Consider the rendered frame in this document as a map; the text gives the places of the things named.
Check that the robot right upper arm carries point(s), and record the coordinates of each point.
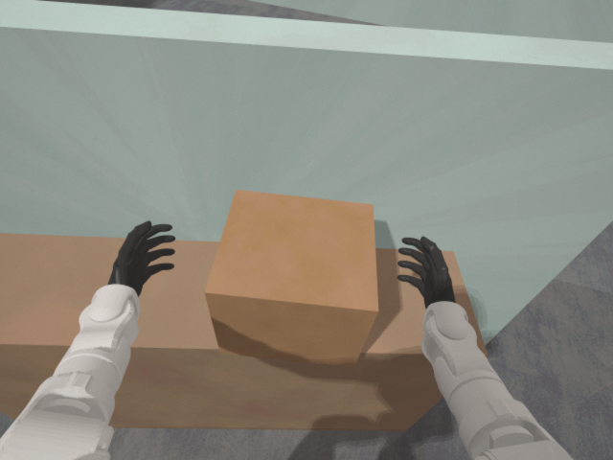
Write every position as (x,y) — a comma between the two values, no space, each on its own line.
(540,450)

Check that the pedestal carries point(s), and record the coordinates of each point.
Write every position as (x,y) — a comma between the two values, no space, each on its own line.
(176,376)

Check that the robot left forearm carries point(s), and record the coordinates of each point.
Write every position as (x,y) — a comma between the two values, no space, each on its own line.
(89,375)

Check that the robot right forearm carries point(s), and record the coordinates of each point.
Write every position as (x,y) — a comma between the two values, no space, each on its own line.
(488,416)

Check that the carton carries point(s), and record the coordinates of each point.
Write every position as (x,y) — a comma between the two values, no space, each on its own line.
(294,278)

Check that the left robot hand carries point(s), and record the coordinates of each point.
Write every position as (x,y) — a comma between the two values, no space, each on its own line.
(131,267)

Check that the right robot hand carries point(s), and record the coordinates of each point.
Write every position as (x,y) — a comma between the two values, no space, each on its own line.
(435,284)

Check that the robot left upper arm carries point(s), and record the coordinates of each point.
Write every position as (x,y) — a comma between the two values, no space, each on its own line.
(45,435)

